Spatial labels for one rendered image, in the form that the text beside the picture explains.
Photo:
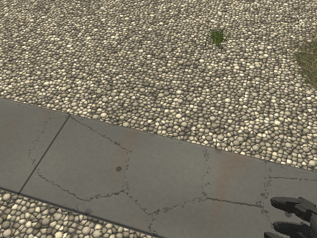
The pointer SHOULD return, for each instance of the right robot hand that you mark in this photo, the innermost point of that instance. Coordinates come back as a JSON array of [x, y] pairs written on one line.
[[302, 208]]

